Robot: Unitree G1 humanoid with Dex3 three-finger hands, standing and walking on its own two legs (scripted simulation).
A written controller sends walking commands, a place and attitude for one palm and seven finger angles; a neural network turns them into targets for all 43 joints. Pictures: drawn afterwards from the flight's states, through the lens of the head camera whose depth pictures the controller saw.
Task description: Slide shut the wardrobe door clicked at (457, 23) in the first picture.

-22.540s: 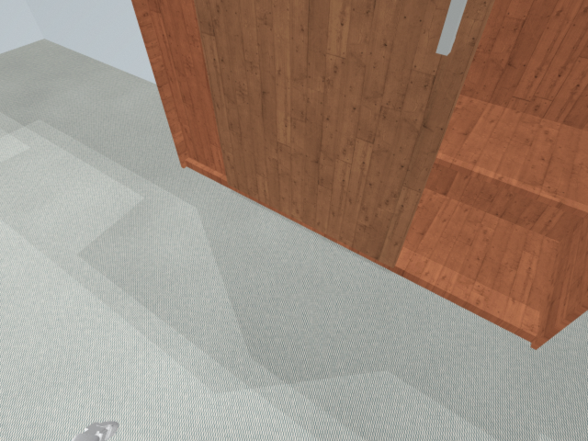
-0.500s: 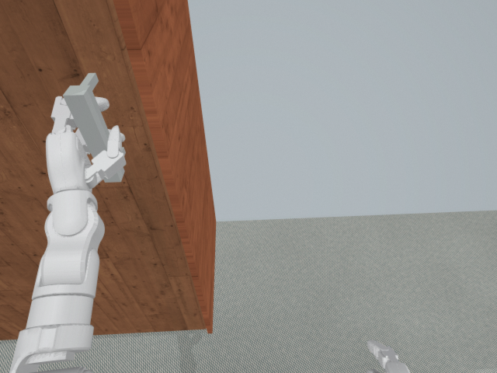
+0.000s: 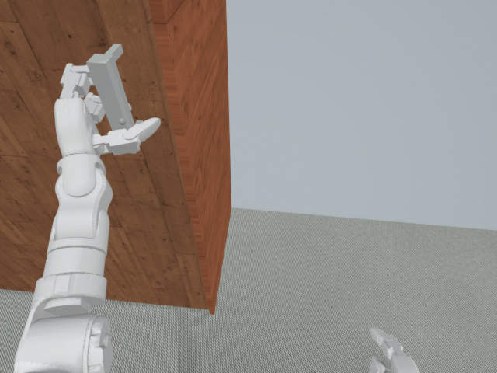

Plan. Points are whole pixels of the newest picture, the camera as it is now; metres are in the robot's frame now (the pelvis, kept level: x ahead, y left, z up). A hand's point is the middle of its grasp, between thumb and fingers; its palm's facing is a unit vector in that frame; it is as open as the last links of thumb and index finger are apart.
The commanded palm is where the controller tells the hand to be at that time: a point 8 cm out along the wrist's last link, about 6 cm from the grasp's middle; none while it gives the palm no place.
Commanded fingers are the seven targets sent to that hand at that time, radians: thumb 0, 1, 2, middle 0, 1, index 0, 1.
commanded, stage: loosen the grip on the handle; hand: left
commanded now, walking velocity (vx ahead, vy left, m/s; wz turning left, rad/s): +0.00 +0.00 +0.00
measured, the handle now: (123, 100) +0.44 +0.23 +0.22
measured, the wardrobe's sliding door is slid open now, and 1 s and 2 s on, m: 0.00 0.00 0.00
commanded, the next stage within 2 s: slip the hand off the handle in 0.32 s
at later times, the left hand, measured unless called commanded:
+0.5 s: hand (125, 120) +0.41 +0.22 +0.21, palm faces +0.23 -0.97 -0.07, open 14.7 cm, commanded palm +0.38 +0.27 +0.21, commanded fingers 0.00 -0.55 0.20 -0.25 -1.15 -0.25 -1.15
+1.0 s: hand (112, 117) +0.41 +0.24 +0.21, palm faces +0.23 -0.97 -0.09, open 14.7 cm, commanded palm +0.38 +0.32 +0.21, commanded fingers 0.00 -0.55 0.20 -0.25 -1.15 -0.25 -1.15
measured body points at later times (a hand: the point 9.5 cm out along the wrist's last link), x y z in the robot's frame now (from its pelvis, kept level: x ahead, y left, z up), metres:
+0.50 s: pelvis +0.04 +0.00 +0.00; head +0.05 +0.00 +0.45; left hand +0.39 +0.27 +0.21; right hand +0.18 -0.24 -0.10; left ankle +0.03 +0.13 -0.73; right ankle +0.04 -0.12 -0.73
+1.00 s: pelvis +0.02 +0.01 +0.00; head +0.03 +0.00 +0.45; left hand +0.39 +0.29 +0.22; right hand +0.13 -0.24 -0.11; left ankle +0.03 +0.13 -0.73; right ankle +0.04 -0.12 -0.73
